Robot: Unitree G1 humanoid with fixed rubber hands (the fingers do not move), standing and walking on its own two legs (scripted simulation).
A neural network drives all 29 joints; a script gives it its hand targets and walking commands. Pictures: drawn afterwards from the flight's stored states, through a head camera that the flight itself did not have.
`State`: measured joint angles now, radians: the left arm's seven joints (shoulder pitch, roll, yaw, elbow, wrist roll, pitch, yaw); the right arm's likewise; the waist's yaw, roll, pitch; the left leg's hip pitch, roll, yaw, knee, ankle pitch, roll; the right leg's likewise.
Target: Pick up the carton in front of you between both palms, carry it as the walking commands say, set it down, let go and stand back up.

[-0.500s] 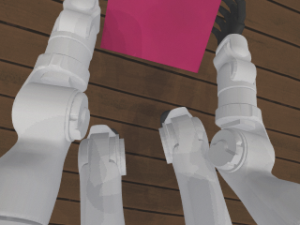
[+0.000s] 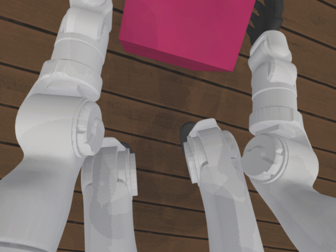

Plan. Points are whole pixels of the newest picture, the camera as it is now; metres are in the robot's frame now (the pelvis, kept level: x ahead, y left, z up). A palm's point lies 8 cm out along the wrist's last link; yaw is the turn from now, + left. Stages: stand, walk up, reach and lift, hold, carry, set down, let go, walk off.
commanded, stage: set down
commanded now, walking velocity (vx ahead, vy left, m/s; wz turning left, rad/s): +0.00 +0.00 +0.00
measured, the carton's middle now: (179, 13) +0.54 -0.09 -0.26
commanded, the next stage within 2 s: let go in 1.58 s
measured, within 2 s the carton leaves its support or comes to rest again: neither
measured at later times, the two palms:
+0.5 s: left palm (82, 6) +0.55 +0.11 -0.22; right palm (271, 53) +0.44 -0.26 -0.19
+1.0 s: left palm out of the picture +0.58 +0.09 -0.05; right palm out of the picture +0.45 -0.26 -0.05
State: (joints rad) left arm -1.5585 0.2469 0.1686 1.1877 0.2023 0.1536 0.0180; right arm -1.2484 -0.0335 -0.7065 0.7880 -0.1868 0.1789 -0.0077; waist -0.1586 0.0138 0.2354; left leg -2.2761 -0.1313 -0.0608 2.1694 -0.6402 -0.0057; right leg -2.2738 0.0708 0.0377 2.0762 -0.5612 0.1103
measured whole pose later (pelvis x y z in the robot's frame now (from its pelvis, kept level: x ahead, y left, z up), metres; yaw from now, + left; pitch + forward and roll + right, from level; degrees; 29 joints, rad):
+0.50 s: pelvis -0.01 +0.00 -0.01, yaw -2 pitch +40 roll -5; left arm -1.48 0.46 -0.13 1.16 -0.10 0.09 0.05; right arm -1.24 -0.20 -0.44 1.06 0.12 0.00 -0.10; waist -0.17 -0.03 0.33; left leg -2.28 -0.07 -0.05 2.21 -0.62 0.01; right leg -2.28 0.02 -0.01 2.10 -0.51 0.07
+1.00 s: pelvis -0.01 -0.01 +0.07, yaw -2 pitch +44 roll -2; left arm -1.45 0.45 0.02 1.15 -0.04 0.18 -0.01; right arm -1.09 -0.11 -0.34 0.75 0.15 0.15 -0.18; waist -0.19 0.03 0.09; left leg -2.10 -0.03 -0.03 1.93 -0.59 0.01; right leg -2.14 0.04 0.00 1.83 -0.46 0.04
